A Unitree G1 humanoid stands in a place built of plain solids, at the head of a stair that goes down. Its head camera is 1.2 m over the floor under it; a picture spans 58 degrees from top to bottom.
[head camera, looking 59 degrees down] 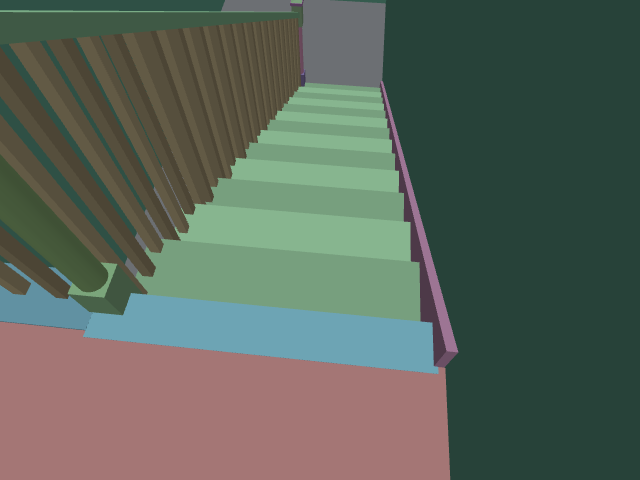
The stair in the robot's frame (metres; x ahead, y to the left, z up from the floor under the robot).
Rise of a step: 0.17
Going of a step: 0.29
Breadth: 0.99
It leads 6 degrees to the right of straight ahead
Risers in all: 14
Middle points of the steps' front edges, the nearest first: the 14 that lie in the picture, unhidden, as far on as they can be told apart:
0.49 0.12 0.00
0.78 0.14 -0.17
1.07 0.11 -0.34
1.36 0.08 -0.52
1.65 0.05 -0.69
1.93 0.02 -0.87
2.22 -0.01 -1.05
2.51 -0.04 -1.22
2.80 -0.07 -1.40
3.09 -0.10 -1.57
3.38 -0.13 -1.75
3.67 -0.16 -1.92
3.95 -0.19 -2.09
4.24 -0.27 -2.27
